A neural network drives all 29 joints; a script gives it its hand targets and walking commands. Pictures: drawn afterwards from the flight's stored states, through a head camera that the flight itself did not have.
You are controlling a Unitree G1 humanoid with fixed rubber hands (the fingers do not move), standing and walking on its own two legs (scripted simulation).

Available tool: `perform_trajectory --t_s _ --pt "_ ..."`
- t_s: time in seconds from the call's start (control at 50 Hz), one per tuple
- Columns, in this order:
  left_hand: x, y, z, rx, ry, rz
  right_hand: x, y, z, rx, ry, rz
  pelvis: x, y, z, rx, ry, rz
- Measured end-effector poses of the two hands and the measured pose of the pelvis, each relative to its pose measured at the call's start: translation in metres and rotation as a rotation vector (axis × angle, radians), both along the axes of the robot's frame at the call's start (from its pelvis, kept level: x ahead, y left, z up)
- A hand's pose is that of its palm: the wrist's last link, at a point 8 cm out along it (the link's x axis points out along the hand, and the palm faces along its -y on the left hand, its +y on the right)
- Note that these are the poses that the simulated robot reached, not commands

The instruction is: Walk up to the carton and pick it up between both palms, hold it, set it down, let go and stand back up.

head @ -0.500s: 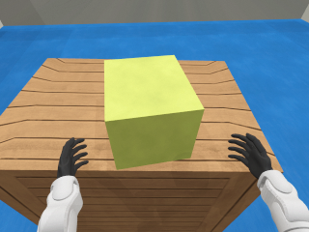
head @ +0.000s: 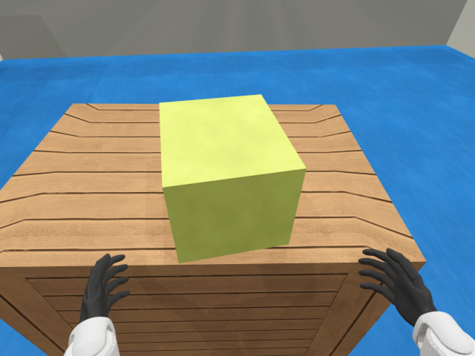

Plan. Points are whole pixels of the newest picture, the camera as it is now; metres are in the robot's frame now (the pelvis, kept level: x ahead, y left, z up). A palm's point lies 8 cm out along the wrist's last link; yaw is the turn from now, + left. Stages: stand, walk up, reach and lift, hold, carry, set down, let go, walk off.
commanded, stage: set down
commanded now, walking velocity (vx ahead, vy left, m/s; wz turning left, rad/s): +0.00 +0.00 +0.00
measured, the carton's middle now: (223, 172) +0.48 +0.05 +0.07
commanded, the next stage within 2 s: none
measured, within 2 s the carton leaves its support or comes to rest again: neither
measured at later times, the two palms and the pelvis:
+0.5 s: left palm (104, 313) +0.20 +0.23 +0.02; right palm (407, 309) +0.21 -0.24 +0.03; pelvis +0.02 +0.01 +0.00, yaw -1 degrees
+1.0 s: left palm (109, 334) +0.19 +0.22 -0.02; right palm (402, 328) +0.20 -0.24 +0.00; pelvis +0.03 +0.01 +0.00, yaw +0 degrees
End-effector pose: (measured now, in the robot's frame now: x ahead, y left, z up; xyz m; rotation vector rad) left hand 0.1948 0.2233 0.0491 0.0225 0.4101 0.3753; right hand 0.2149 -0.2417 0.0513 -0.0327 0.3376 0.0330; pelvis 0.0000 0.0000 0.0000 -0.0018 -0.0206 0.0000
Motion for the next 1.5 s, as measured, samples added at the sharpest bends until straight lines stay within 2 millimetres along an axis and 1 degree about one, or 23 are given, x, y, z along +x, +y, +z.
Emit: perform_trajectory --t_s 0.06,0.14,0.38,0.54,0.68,0.78,0.86,0.98,1.16,1.34,1.5 --pt "-0.001 0.000 0.000 0.001 -0.003 0.000 -0.006 -0.001 -0.002 -0.013 0.014 0.001 -0.001 0.000 0.000 0.000 -0.002 -0.001" --pt "0.000 0.000 0.000 0.001 -0.004 -0.005 -0.008 -0.002 -0.005 -0.034 0.036 -0.001 0.000 0.001 0.000 0.001 -0.002 -0.005" --pt "0.010 0.001 -0.013 -0.021 0.038 -0.037 0.000 0.000 -0.010 -0.073 0.074 -0.001 0.011 0.005 0.001 -0.003 0.008 -0.010" --pt "0.009 0.003 -0.031 -0.040 0.088 -0.058 -0.004 0.000 -0.023 -0.105 0.141 -0.007 0.023 0.008 0.001 -0.007 0.015 -0.009" --pt "0.006 0.004 -0.042 -0.045 0.111 -0.061 -0.007 0.001 -0.028 -0.114 0.153 -0.010 0.029 0.010 0.001 -0.009 0.023 -0.009" --pt "0.004 0.002 -0.052 -0.056 0.136 -0.074 -0.007 0.002 -0.033 -0.122 0.158 -0.013 0.031 0.010 0.001 -0.009 0.024 -0.009" --pt "0.000 0.001 -0.061 -0.065 0.166 -0.078 -0.012 0.001 -0.042 -0.127 0.183 -0.023 0.031 0.010 0.001 -0.009 0.024 -0.008" --pt "-0.004 0.001 -0.066 -0.066 0.177 -0.077 -0.017 0.002 -0.051 -0.127 0.203 -0.036 0.029 0.009 0.001 -0.009 0.021 -0.006" --pt "-0.012 0.004 -0.084 -0.068 0.250 -0.088 -0.023 0.005 -0.065 -0.139 0.244 -0.062 0.027 0.009 0.001 -0.008 0.017 -0.005" --pt "-0.008 0.006 -0.093 -0.069 0.286 -0.105 -0.020 0.008 -0.078 -0.151 0.287 -0.073 0.029 0.011 0.001 -0.009 0.020 -0.005" --pt "-0.008 0.007 -0.107 -0.088 0.336 -0.121 -0.020 0.008 -0.090 -0.175 0.319 -0.091 0.035 0.013 0.001 -0.010 0.028 -0.004"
